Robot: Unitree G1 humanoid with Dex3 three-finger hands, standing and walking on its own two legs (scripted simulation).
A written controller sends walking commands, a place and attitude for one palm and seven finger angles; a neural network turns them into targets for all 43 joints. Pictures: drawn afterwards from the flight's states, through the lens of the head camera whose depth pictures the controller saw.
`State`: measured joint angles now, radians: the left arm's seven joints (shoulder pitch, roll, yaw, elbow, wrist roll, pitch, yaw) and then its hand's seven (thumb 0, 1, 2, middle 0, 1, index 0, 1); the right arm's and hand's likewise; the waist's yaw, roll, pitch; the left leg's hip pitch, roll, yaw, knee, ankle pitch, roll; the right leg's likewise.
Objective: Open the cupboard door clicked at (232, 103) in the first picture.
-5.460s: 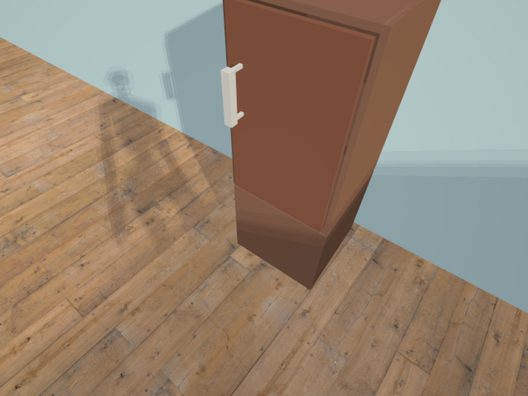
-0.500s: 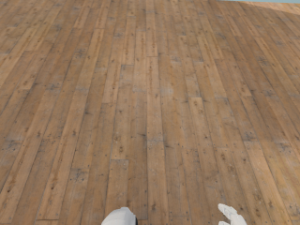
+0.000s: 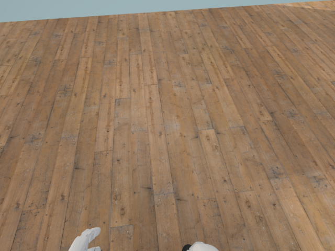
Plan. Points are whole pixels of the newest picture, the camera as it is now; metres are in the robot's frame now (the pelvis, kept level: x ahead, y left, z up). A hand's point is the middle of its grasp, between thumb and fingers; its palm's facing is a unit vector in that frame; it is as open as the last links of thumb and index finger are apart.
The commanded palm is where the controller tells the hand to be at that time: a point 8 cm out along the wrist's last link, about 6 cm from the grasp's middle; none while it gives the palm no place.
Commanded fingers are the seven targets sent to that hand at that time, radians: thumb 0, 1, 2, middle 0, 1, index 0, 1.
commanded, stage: turn to face it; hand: left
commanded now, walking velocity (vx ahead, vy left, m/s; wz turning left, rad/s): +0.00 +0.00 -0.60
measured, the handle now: out of the picture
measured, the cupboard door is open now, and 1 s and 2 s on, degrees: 0 0 0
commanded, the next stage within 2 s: none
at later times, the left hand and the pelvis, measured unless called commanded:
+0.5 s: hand (92, 228) +0.20 +0.22 -0.17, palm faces -0.16 -0.97 -0.19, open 7.4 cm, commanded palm none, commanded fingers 0.00 0.90 0.90 -0.20 -0.30 -0.20 -0.30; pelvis +0.09 +0.03 +0.01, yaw -15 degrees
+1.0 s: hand (126, 190) +0.31 +0.13 -0.16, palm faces -0.53 -0.82 -0.23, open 7.4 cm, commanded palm none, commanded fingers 0.00 0.90 0.90 -0.20 -0.30 -0.20 -0.30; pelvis +0.12 +0.01 +0.01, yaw -32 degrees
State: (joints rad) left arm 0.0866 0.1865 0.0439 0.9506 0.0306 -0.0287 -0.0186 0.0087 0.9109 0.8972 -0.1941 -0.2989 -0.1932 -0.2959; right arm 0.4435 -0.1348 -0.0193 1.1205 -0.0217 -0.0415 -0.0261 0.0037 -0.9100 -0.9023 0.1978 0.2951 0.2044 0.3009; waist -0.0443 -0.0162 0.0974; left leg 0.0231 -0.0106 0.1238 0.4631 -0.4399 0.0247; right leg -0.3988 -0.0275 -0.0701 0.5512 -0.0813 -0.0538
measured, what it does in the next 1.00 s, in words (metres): walks ahead, turning right: left foot, then right foot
